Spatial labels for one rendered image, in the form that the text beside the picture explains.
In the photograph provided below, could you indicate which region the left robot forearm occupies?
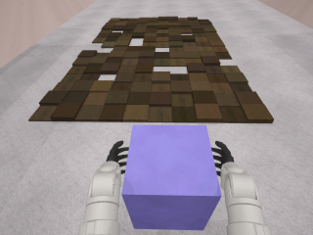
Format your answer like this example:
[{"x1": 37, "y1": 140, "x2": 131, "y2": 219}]
[{"x1": 78, "y1": 161, "x2": 121, "y2": 235}]

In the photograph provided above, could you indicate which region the left robot hand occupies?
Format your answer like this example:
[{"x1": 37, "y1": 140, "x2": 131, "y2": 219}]
[{"x1": 106, "y1": 140, "x2": 129, "y2": 174}]

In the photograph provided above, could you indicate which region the right robot forearm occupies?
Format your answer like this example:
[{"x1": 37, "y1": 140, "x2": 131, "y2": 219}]
[{"x1": 220, "y1": 162, "x2": 272, "y2": 235}]

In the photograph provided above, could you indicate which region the carton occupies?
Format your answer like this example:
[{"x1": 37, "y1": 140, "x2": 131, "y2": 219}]
[{"x1": 121, "y1": 124, "x2": 222, "y2": 231}]

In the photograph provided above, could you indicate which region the right robot hand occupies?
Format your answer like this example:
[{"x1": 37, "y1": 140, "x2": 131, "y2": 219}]
[{"x1": 211, "y1": 141, "x2": 234, "y2": 176}]

